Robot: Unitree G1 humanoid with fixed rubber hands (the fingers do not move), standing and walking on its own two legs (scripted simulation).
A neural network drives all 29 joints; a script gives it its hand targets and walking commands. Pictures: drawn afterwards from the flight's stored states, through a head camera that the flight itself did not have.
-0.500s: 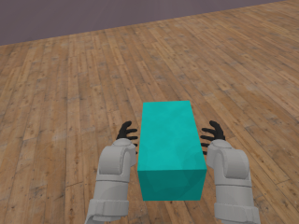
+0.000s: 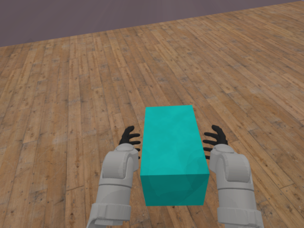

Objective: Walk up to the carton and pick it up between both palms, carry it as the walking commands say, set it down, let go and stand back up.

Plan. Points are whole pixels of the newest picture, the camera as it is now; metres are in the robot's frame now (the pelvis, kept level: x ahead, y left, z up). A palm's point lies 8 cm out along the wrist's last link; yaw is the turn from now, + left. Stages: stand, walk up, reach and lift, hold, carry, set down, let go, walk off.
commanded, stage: carry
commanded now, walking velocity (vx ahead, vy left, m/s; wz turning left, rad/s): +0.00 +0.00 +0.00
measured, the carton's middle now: (171, 150) +0.38 -0.01 -0.02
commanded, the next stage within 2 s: hold in 0.76 s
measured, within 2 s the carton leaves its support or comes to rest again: neither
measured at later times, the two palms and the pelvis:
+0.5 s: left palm (126, 156) +0.31 +0.11 +0.05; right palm (219, 156) +0.31 -0.13 +0.06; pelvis +0.00 +0.00 +0.00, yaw +0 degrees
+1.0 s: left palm (125, 164) +0.29 +0.11 +0.05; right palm (222, 164) +0.29 -0.14 +0.05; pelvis -0.01 -0.01 +0.00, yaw +1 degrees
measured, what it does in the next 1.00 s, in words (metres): stands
